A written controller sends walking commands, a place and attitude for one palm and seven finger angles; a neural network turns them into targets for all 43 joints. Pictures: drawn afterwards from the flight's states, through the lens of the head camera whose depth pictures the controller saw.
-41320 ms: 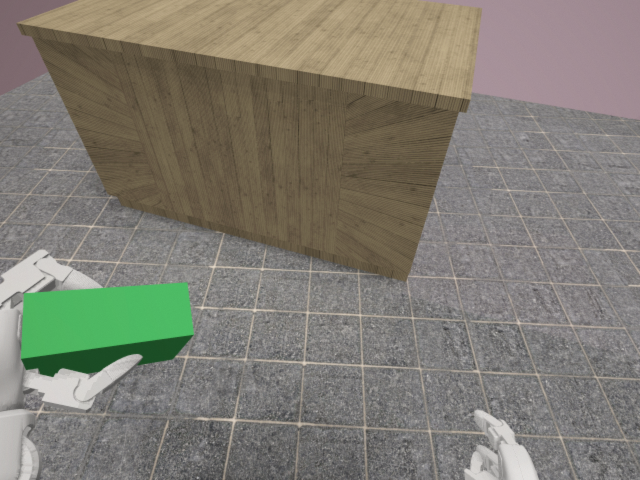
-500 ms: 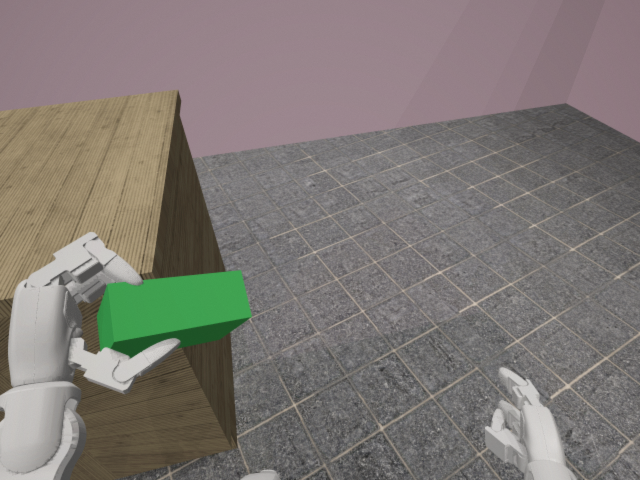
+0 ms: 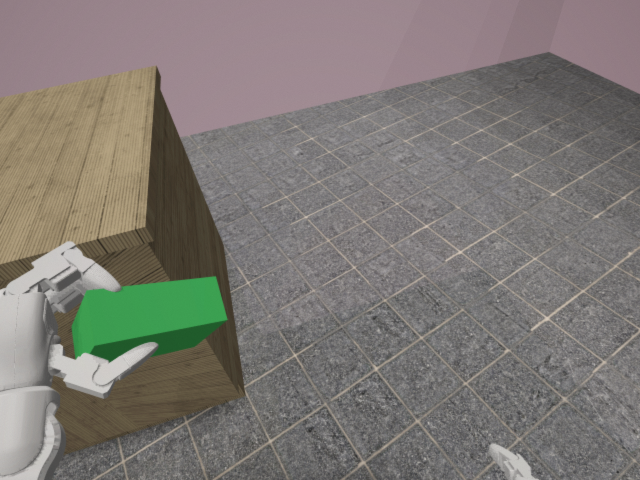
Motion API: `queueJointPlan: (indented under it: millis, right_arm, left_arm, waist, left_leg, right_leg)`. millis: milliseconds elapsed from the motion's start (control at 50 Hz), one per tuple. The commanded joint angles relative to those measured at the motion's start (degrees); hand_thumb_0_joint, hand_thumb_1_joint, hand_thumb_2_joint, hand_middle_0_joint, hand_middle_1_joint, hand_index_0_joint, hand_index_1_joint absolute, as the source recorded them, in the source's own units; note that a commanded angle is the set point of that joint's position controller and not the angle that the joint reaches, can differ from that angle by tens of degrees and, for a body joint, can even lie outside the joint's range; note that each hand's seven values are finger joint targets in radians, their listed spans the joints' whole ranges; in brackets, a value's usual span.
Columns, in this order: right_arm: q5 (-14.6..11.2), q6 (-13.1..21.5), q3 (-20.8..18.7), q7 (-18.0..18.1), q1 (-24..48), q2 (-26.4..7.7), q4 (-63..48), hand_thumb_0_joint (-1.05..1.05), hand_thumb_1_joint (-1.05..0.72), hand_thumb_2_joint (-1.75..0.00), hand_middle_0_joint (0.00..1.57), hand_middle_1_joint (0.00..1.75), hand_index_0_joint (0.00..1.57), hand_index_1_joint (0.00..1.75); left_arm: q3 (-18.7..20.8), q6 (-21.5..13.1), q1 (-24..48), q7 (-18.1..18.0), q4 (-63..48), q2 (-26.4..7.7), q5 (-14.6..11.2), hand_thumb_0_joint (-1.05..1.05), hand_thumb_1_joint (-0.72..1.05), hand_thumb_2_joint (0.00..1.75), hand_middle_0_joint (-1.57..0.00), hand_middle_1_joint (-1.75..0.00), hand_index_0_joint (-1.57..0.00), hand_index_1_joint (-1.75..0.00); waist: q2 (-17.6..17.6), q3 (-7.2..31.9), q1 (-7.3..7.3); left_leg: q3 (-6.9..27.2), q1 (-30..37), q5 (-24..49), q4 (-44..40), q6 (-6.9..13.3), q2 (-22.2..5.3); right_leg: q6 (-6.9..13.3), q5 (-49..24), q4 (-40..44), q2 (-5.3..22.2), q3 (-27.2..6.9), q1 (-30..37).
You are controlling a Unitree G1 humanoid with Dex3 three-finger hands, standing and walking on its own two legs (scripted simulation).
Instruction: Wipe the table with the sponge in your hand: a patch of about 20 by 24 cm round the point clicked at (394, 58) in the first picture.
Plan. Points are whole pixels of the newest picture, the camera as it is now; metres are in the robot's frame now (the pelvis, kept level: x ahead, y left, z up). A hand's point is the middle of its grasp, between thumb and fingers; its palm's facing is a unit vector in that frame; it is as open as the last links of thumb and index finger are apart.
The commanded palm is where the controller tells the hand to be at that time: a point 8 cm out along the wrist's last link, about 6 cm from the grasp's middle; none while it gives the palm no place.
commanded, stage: bring the hand home and regain balance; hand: left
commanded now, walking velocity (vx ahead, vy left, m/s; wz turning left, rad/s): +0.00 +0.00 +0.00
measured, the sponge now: (169, 319) +0.26 +0.18 +0.13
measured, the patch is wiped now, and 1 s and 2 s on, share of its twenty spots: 0.75 0.75 0.75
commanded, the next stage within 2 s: come to a stop and stand still in 0.72 s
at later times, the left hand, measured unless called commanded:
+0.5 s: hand (121, 414) +0.14 +0.16 +0.18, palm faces +0.36 -0.84 -0.40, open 9.2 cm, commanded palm +0.09 +0.22 +0.20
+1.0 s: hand (10, 339) +0.17 +0.24 +0.24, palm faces +0.53 -0.75 -0.39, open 9.2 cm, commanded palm +0.07 +0.22 +0.20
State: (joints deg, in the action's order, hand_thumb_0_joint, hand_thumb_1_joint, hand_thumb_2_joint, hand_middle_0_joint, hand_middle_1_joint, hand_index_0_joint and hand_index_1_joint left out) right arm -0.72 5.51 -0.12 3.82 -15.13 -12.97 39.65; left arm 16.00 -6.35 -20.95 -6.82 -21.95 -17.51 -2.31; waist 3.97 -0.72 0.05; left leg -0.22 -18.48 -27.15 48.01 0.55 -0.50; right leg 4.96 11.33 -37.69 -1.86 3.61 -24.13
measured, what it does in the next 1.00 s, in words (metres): walks backwards: left foot, then right foot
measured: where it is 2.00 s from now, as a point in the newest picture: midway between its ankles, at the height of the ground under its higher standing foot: outside the picture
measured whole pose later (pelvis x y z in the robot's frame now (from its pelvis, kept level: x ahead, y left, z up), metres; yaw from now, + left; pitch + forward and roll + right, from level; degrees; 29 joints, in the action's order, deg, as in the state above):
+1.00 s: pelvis -0.10 -0.06 +0.02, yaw -2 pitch +0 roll -1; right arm -0.9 7.9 0.0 0.2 -10.2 -12.1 34.4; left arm 27.9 -14.4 -3.4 -6.4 -14.2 -29.2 -2.3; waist -0.5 -5.3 -4.0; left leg 0.0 -13.2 -18.8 31.8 1.0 -0.5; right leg 4.6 5.1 -23.3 -6.0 3.3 -18.4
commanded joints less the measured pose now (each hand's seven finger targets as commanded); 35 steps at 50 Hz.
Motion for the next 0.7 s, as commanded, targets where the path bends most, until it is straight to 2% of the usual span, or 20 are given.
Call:
queueJointPlan:
  millis: [0, 60, 120, 160, 180, 200, 220, 260, 280, 320, 340, 360, 380, 400, 420, 460, 540, 580, 620, 680]
  right_arm:
    - [0.4, 1.9, -2.8, 0.4, 6.9, -5.1, -10.6, 0.0, -0.9, -0.9, 0.2, 0.3, 0.2, 0.3]
    - [0.0, 0.0, -2.4, 1.0, 8.2, -4.6, -12.8, 0.0, -0.9, -0.9, 0.2, 0.3, 0.2, 0.3]
    - [0.6, -0.3, -1.9, 1.3, 8.2, -6.1, -12.7, 0.0, -0.9, -0.9, 0.2, 0.3, 0.2, 0.3]
    - [0.7, 0.0, -2.1, 1.6, 9.3, -7.6, -13.5, 0.0, -0.9, -0.9, 0.2, 0.3, 0.2, 0.3]
    - [0.4, 0.2, -2.3, 1.6, 8.9, -8.2, -13.1, 0.0, -0.9, -0.9, 0.2, 0.3, 0.2, 0.3]
    - [0.5, 0.6, -2.8, 1.4, 9.6, -7.4, -13.9, 0.0, -0.9, -0.9, 0.2, 0.3, 0.2, 0.3]
    - [0.7, 1.1, -3.2, 1.1, 9.4, -6.2, -13.1, 0.0, -0.9, -0.9, 0.2, 0.3, 0.2, 0.3]
    - [-0.1, 1.7, -3.4, 0.4, 10.0, -6.6, -12.9, 0.0, -0.9, -0.9, 0.2, 0.3, 0.2, 0.3]
    - [-0.2, 2.0, -3.2, 0.6, 10.1, -7.1, -12.9, 0.0, -0.9, -0.9, 0.2, 0.3, 0.2, 0.3]
    - [-0.2, 2.5, -2.9, 0.9, 10.8, -6.4, -13.9, 0.0, -0.9, -0.9, 0.2, 0.3, 0.2, 0.3]
    - [-0.2, 2.8, -3.2, 0.7, 10.8, -5.7, -13.8, 0.0, -0.9, -0.9, 0.2, 0.3, 0.2, 0.3]
    - [0.0, 3.4, -4.0, 0.3, 13.5, -6.9, -14.0, 0.0, -0.9, -0.9, 0.2, 0.3, 0.2, 0.3]
    - [0.0, 4.5, -2.8, 0.3, 14.1, -5.6, -13.0, 0.0, -0.9, -0.9, 0.2, 0.3, 0.2, 0.3]
    - [0.6, 5.0, -2.9, 0.4, 9.8, -5.7, -10.8, 0.0, -0.9, -0.9, 0.2, 0.3, 0.2, 0.3]
    - [0.1, 5.0, -3.8, 0.2, 7.4, -6.1, -11.1, 0.0, -0.9, -0.9, 0.2, 0.3, 0.2, 0.3]
    - [-0.3, 3.7, -4.2, 0.1, 7.5, -6.1, -11.7, 0.0, -0.9, -0.9, 0.2, 0.3, 0.2, 0.3]
    - [0.0, 2.6, -2.7, 1.4, 8.5, -4.4, -12.3, 0.0, -0.9, -0.9, 0.2, 0.3, 0.2, 0.3]
    - [-0.1, 2.2, -2.3, 1.8, 8.5, -4.7, -12.1, 0.0, -0.9, -0.9, 0.2, 0.3, 0.2, 0.3]
    - [0.0, 2.0, -2.1, 1.8, 8.6, -5.5, -12.3, 0.0, -0.9, -0.9, 0.2, 0.3, 0.2, 0.3]
    - [-0.5, 1.4, -2.5, 1.4, 8.8, -7.3, -13.8, 0.0, -0.9, -0.9, 0.2, 0.3, 0.2, 0.3]
  left_arm:
    - [13.6, -6.1, -3.1, -2.0, -11.8, -16.3, -0.9, 0.0, 0.1, 1.3, -1.2, -1.6, -1.2, -1.6]
    - [13.0, -6.0, -8.0, -2.4, -9.3, -13.9, -1.8, 0.0, 0.1, 1.3, -1.2, -1.6, -1.2, -1.6]
    - [10.9, -6.0, -3.3, -3.2, -9.9, -12.4, -1.3, 0.0, 0.1, 1.3, -1.2, -1.6, -1.2, -1.6]
    - [8.7, -5.6, 0.7, -3.2, -9.3, -10.7, -1.0, 0.0, 0.1, 1.3, -1.2, -1.6, -1.2, -1.6]
    - [9.2, -4.9, 1.1, -3.4, -7.5, -10.9, -0.4, 0.0, 0.1, 1.3, -1.2, -1.6, -1.2, -1.6]
    - [9.3, -3.9, 2.3, -3.5, -7.6, -11.6, 0.0, 0.0, 0.1, 1.3, -1.2, -1.6, -1.2, -1.6]
    - [10.2, -3.4, 1.7, -3.0, -5.6, -12.5, 0.2, 0.0, 0.1, 1.3, -1.2, -1.6, -1.2, -1.6]
    - [9.5, -3.6, 4.6, -1.3, -10.1, -13.3, 0.0, 0.0, 0.1, 1.3, -1.2, -1.6, -1.2, -1.6]
    - [8.3, -3.2, -1.2, -1.5, -6.2, -11.1, -0.7, 0.0, 0.1, 1.3, -1.2, -1.6, -1.2, -1.6]
    - [7.8, -3.2, 1.9, -1.4, -10.7, -11.9, 0.2, 0.0, 0.1, 1.3, -1.2, -1.6, -1.2, -1.6]
    - [8.4, -3.3, 4.9, -1.1, -13.5, -14.2, 0.2, 0.0, 0.1, 1.3, -1.2, -1.6, -1.2, -1.6]
    - [10.0, -3.5, 7.9, -0.9, -15.5, -17.2, -0.2, 0.0, 0.1, 1.3, -1.2, -1.6, -1.2, -1.6]
    - [9.2, -4.7, 13.8, -0.6, -19.6, -16.7, -1.3, 0.0, 0.1, 1.3, -1.2, -1.6, -1.2, -1.6]
    - [10.0, -5.6, 9.8, -0.8, -16.2, -16.2, -0.7, 0.0, 0.1, 1.3, -1.2, -1.6, -1.2, -1.6]
    - [9.7, -6.1, 5.6, -0.8, -16.0, -15.4, -0.7, 0.0, 0.1, 1.3, -1.2, -1.6, -1.2, -1.6]
    - [12.2, -7.0, 1.4, -1.2, -17.6, -16.9, -1.2, 0.0, 0.1, 1.3, -1.2, -1.6, -1.2, -1.6]
    - [11.1, -6.6, -1.6, -2.9, -10.3, -13.6, -1.5, 0.0, 0.1, 1.3, -1.2, -1.6, -1.2, -1.6]
    - [9.0, -5.9, -1.0, -2.9, -5.9, -11.4, -1.4, 0.0, 0.1, 1.3, -1.2, -1.6, -1.2, -1.6]
    - [7.8, -5.5, 0.1, -2.9, -3.5, -10.7, -1.4, 0.0, 0.1, 1.3, -1.2, -1.6, -1.2, -1.6]
    - [6.0, -5.4, 0.8, -2.6, -5.6, -10.1, -0.9, 0.0, 0.1, 1.3, -1.2, -1.6, -1.2, -1.6]
  waist:
    - [-9.0, 9.5, -0.24]
    - [-13.9, 11.7, -0.08]
    - [-7.6, 8.6, 0.82]
    - [2.4, 3.8, -0.09]
    - [9.1, 2.4, -0.58]
    - [13.1, 2.4, -0.8]
    - [13.3, 0.4, -0.98]
    - [8.1, -1.0, -1.4]
    - [5.6, -2.1, -1.81]
    - [-0.1, -6.0, -2.45]
    - [-17.5, -6.0, -1.6]
    - [-23.6, -5.5, -1.13]
    - [-16.6, -4.5, -0.13]
    - [-7.7, 2.2, 0.57]
    - [-7.4, 4.4, 0.38]
    - [-7.8, 7.3, -0.41]
    - [-12.4, 6.6, -1.19]
    - [-11.8, 5.1, -0.92]
    - [-10.0, 4.7, -1.12]
    - [-4.7, 4.8, -2.37]
  left_leg:
    - [0.0, -2.2, -0.5, 5.2, 0.3, 1.4]
    - [-3.1, 2.5, -2.0, -6.5, 1.1, 1.9]
    - [-3.8, 5.9, 2.4, -21.3, 2.7, 1.2]
    - [9.4, 1.7, -7.4, -31.1, 6.5, -6.6]
    - [16.7, -4.5, -14.9, -36.9, 9.8, -13.9]
    - [20.1, -11.3, -12.9, -38.5, 12.6, -18.8]
    - [19.7, -15.0, -11.1, -38.9, 12.8, -18.8]
    - [10.5, -13.7, -8.3, -36.3, 9.5, -14.8]
    - [7.5, -15.3, -7.0, -32.9, 7.5, -13.0]
    - [3.5, -19.7, -9.6, -20.2, 2.7, -6.7]
    - [-0.4, -14.8, -5.8, -2.9, 1.1, 0.2]
    - [3.5, -13.6, -2.9, 13.0, 0.6, 2.1]
    - [6.0, -12.4, 2.1, 17.6, 0.4, 0.5]
    - [4.8, -9.7, 4.6, 16.0, 0.1, 0.1]
    - [4.8, -9.1, 5.3, 14.4, 0.0, 0.9]
    - [3.8, -5.6, 6.0, 9.2, -0.4, 0.3]
    - [-1.6, 1.0, 2.7, -7.8, 0.9, 1.8]
    - [-2.6, 5.9, 3.6, -17.3, 1.9, 2.1]
    - [-0.7, 9.4, 5.6, -24.3, 3.3, 0.5]
    - [7.1, 9.9, 9.0, -28.3, 5.8, -5.8]
  right_leg:
    - [-6.7, 33.8, 30.4, 16.3, -26.5, 4.5]
    - [-4.6, 27.5, 26.5, 13.5, -17.3, 6.3]
    - [-7.2, 21.0, 21.9, 10.2, -11.6, 8.7]
    - [-11.1, 16.2, 10.9, 4.3, -7.2, 7.1]
    - [-12.5, 10.2, -5.0, 1.9, -4.1, 8.3]
    - [-12.0, 12.2, -24.5, 0.3, -6.7, 9.1]
    - [-9.8, 13.9, -34.0, 0.4, -8.7, 6.5]
    - [-8.7, 12.5, -28.5, 1.8, -7.3, 4.6]
    - [-8.4, 14.3, -17.1, 2.6, -6.3, 8.7]
    - [-7.2, 15.3, 8.8, 3.4, -6.9, 15.5]
    - [-4.9, 23.2, 22.6, 10.5, -19.6, 6.5]
    - [-1.4, 25.8, 31.4, 20.4, -38.2, -2.2]
    - [0.0, 20.8, 31.3, 20.7, -36.9, -2.9]
    - [-0.7, 18.0, 27.7, 18.3, -31.3, 2.9]
    - [-3.3, 15.8, 26.1, 16.3, -31.0, 6.2]
    - [-5.3, 17.4, 25.7, 15.1, -26.4, 8.3]
    - [-4.1, 20.6, 26.4, 13.1, -19.4, 8.8]
    - [-4.7, 20.5, 26.5, 12.0, -17.9, 7.6]
    - [-7.3, 18.2, 25.4, 9.4, -16.0, 7.8]
    - [-10.6, 7.0, 19.6, 5.3, -13.4, 9.3]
